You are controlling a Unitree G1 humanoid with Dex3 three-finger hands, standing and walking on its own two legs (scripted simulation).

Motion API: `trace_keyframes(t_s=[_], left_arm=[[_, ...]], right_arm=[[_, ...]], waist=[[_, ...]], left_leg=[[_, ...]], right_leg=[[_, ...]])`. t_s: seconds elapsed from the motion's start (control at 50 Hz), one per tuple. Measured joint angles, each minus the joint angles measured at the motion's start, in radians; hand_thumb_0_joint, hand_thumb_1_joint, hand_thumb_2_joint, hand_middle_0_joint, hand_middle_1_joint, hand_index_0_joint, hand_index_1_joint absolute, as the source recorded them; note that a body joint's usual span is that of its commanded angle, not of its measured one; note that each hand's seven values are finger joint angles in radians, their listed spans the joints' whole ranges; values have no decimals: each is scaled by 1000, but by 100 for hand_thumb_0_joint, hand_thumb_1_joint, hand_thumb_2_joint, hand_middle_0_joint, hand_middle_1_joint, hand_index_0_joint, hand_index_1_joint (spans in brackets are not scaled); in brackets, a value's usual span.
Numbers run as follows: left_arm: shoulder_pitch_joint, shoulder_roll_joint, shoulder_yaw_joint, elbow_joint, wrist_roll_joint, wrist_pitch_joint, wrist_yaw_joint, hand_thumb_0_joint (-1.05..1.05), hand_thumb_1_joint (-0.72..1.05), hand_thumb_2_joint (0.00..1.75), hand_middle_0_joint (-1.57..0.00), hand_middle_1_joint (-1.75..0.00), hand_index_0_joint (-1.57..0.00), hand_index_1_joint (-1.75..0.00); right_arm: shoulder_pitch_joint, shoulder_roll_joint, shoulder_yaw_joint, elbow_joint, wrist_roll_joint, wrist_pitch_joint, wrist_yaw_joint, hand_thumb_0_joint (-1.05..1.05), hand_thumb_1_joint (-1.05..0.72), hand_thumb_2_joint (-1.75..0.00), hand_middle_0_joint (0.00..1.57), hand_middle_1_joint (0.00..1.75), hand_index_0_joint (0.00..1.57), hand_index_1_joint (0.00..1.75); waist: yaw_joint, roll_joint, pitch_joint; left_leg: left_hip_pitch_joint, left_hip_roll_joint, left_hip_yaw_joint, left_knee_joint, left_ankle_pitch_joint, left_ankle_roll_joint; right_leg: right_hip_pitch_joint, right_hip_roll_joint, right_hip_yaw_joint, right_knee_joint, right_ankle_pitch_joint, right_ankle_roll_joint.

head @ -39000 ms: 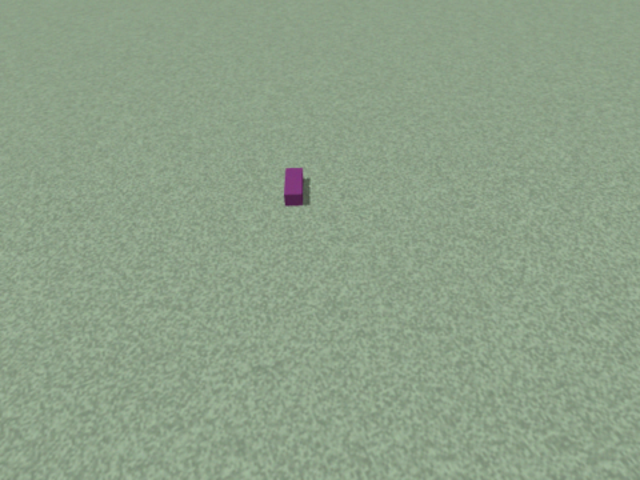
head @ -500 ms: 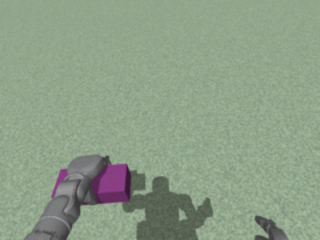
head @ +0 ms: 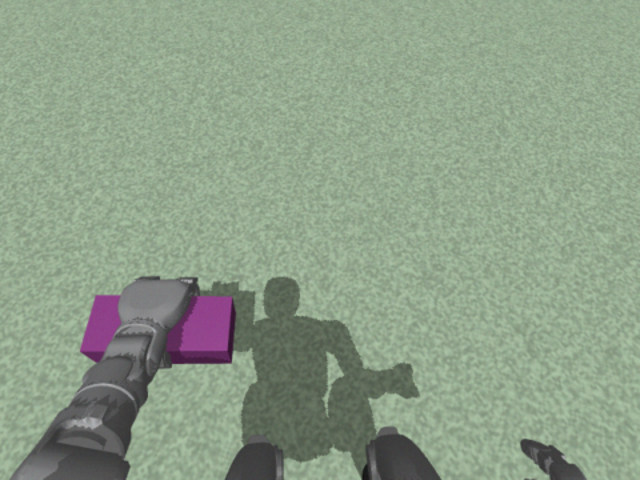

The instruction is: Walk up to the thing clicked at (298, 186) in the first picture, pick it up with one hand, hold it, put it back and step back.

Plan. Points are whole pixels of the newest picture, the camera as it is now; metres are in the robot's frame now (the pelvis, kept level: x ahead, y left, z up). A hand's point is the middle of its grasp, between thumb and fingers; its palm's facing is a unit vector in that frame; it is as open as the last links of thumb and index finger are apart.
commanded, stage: crouch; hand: left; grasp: from above
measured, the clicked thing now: (165, 330) +0.36 +0.24 -0.13
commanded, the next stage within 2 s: lower in 1.46 s
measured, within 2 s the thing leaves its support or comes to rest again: neither
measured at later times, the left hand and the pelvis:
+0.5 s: hand (197, 343) +0.40 +0.25 -0.35, palm faces -0.47 -0.01 -0.88, open 11.1 cm; pelvis -0.05 +0.01 -0.20, yaw -2 degrees
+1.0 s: hand (206, 344) +0.43 +0.26 -0.46, palm faces -0.47 -0.03 -0.88, open 11.1 cm; pelvis -0.05 +0.00 -0.29, yaw -3 degrees
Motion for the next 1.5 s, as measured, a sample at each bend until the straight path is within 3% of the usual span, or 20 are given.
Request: trace_keyframes(t_s=[0.16,0.4,0.58,0.72,0.98,1.08,1.24,1.5], left_arm=[[-158,43,58,133,-5,25,56,0,-13,61,-51,-78,-55,-71],[-277,112,137,210,-10,8,31,0,-13,62,-50,-77,-55,-70],[-340,177,191,239,43,-63,51,0,-14,62,-52,-75,-57,-69],[-386,222,227,253,81,-77,70,0,-15,62,-54,-74,-59,-68],[-465,298,258,333,74,-92,48,0,-15,61,-55,-73,-59,-67],[-482,323,270,349,90,-121,42,0,-15,61,-55,-73,-59,-67],[-513,358,283,411,126,-141,73,0,-15,61,-55,-73,-60,-67],[-561,407,266,480,130,-122,92,0,-15,61,-55,-73,-60,-66]], right_arm=[[26,6,-5,31,-26,-37,-13,0,-89,-89,20,30,21,30],[33,50,32,53,-52,-74,3,0,-89,-89,20,30,21,30],[1,43,63,52,-81,-114,47,0,-89,-89,20,30,21,30],[-26,21,60,43,-105,-129,82,0,-89,-89,20,30,21,30],[-35,-1,69,38,-124,-120,127,0,-90,-89,20,30,21,30],[-30,1,82,44,-131,-113,137,0,-90,-90,20,30,21,30],[-28,8,108,50,-141,-104,141,0,-91,-90,20,30,21,30],[-36,12,153,44,-149,-115,140,0,-90,-89,20,30,21,30]], waist=[[-60,26,-59],[-114,59,-74],[-140,38,-62],[-153,25,-33],[-172,19,25],[-182,10,45],[-202,-1,56],[-225,-2,71]], left_leg=[[-402,-1,-11,338,-95,13],[-811,-13,-20,682,-167,27],[-1023,-27,-51,873,-205,18],[-1115,-36,-72,973,-227,5],[-1211,-29,-93,1106,-249,-5],[-1250,-29,-100,1156,-248,-7],[-1311,-32,-111,1229,-243,-4],[-1369,-38,-117,1291,-241,5]], right_leg=[[-392,6,2,320,-86,11],[-791,6,8,654,-159,20],[-988,0,-12,839,-206,24],[-1074,-2,-26,938,-233,20],[-1174,15,-36,1065,-244,19],[-1212,20,-39,1110,-241,22],[-1266,27,-43,1171,-231,27],[-1313,29,-45,1222,-230,29]])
